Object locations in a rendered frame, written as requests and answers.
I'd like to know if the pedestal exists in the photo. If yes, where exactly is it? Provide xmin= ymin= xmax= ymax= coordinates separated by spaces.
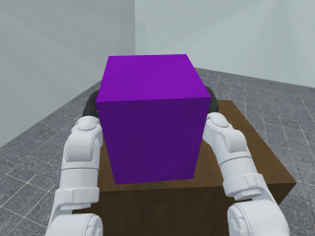
xmin=72 ymin=100 xmax=297 ymax=236

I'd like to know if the robot left forearm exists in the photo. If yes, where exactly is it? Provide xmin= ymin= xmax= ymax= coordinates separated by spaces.
xmin=45 ymin=116 xmax=103 ymax=236

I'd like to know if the robot right hand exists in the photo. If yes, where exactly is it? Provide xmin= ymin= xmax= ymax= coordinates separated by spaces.
xmin=205 ymin=86 xmax=219 ymax=114

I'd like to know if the robot left hand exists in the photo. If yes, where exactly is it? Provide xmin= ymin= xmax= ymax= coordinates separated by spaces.
xmin=82 ymin=89 xmax=101 ymax=124

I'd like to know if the robot right forearm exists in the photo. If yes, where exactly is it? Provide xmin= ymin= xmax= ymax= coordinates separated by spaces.
xmin=202 ymin=112 xmax=290 ymax=236

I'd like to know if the robot left upper arm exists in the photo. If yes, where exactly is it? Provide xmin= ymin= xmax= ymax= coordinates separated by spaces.
xmin=46 ymin=213 xmax=103 ymax=236

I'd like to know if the robot right upper arm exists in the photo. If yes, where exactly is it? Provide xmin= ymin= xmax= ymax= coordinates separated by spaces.
xmin=227 ymin=199 xmax=289 ymax=236

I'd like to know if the carton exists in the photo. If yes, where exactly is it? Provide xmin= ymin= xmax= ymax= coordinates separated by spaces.
xmin=95 ymin=54 xmax=212 ymax=185

